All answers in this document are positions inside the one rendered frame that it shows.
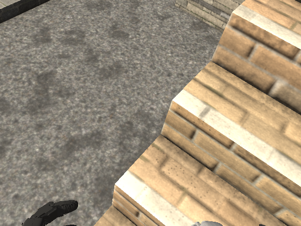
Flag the stairs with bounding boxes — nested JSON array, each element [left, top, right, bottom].
[[94, 0, 301, 226]]

